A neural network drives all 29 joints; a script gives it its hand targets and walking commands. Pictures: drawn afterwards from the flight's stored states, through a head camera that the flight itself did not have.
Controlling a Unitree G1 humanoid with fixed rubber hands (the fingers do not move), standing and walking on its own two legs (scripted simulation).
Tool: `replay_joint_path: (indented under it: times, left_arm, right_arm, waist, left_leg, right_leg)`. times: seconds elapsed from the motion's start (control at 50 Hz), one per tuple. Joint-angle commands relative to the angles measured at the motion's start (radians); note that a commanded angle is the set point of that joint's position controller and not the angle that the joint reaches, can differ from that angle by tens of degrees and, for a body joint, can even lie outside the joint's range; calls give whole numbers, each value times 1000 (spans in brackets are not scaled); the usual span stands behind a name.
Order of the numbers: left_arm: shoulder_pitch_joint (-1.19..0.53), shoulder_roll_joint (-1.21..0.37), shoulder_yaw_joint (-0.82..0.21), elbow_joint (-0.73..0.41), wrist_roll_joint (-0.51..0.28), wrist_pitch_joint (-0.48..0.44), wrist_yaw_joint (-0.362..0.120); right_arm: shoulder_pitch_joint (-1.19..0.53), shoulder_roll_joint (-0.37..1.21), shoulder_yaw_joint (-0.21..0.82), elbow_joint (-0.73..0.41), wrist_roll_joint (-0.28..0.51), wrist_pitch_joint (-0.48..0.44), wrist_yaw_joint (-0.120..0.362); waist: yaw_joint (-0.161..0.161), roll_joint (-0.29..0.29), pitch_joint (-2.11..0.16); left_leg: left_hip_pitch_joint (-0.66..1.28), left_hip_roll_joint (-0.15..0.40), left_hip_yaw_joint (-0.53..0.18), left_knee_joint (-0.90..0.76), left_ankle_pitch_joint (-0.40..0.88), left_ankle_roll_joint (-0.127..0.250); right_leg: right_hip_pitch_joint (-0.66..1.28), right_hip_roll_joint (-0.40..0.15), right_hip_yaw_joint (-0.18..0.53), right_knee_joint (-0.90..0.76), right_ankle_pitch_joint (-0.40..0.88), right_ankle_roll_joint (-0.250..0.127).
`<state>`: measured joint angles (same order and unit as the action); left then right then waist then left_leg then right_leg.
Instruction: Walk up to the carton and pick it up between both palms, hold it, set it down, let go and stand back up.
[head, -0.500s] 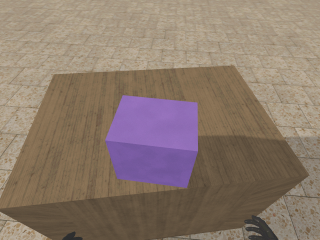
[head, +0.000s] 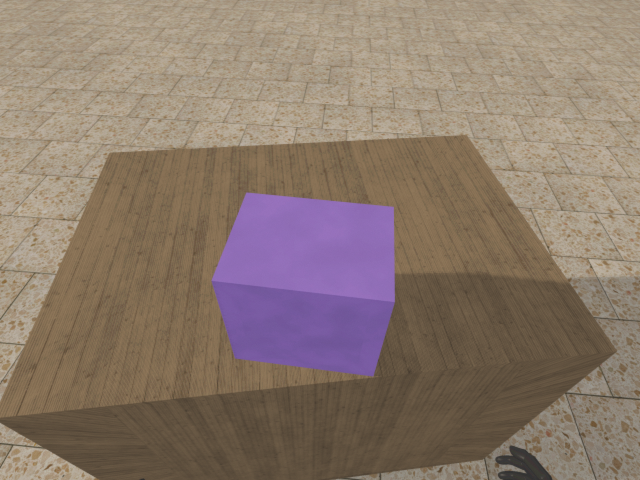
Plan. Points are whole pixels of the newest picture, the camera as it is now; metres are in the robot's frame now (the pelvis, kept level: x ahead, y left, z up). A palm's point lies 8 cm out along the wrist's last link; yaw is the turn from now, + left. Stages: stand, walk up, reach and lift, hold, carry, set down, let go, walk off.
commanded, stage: stand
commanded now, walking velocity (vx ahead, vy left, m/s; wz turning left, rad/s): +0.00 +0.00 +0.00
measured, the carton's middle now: (310, 286) +0.40 +0.01 +0.01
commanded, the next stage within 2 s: none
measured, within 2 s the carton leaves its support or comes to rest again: neither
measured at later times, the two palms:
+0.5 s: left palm out of the picture +0.07 +0.26 -0.12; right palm out of the picture +0.10 -0.28 -0.10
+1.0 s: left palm out of the picture +0.05 +0.26 -0.12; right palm out of the picture +0.07 -0.29 -0.10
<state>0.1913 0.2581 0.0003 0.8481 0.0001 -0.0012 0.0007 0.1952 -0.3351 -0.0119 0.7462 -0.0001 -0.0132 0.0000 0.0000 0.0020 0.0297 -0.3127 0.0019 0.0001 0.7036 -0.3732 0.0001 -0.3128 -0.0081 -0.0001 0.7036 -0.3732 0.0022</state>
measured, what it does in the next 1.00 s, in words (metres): stands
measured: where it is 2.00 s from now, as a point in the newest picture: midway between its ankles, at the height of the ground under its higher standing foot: outside the picture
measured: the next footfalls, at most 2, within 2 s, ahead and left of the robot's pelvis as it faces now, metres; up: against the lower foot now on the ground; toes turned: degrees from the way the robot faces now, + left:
none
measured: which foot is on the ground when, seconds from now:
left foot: down 0.00-1.00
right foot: down 0.00-1.00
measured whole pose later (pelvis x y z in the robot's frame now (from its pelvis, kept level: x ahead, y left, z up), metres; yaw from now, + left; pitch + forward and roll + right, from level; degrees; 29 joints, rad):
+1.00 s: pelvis -0.03 +0.00 +0.00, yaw +0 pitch -3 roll +0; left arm 0.19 0.26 0.00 0.97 0.00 0.00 0.00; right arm 0.20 -0.34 -0.01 0.87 0.00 -0.01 0.00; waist 0.00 0.00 0.04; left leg -0.31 0.00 0.00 0.68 -0.32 0.00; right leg -0.31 -0.01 0.00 0.68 -0.32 0.00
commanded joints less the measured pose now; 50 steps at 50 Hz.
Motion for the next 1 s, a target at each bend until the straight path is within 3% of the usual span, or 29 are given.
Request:
replay_joint_path:
  times: [0.0, 0.52, 0.98]
  left_arm:
    - [-84, 263, 81, -51, 18, -56, 10]
    - [-111, 268, 71, 19, 18, -49, 5]
    - [-105, 275, 69, 79, 14, -48, 2]
  right_arm:
    - [-55, -200, -59, -10, -21, -49, -14]
    - [-71, -201, -51, 64, -20, -46, -13]
    - [-76, -207, -46, 125, -18, -45, -10]
  waist:
    - [3, -29, -95]
    - [-3, -30, -38]
    - [0, -39, -45]
  left_leg:
    - [62, 89, -100, -127, 327, 77]
    - [42, 89, -124, -197, 197, 72]
    - [60, 95, -134, -238, 183, 68]
  right_leg:
    - [68, -91, 83, -136, 321, -75]
    - [38, -94, 116, -209, 177, -70]
    - [60, -98, 121, -252, 173, -62]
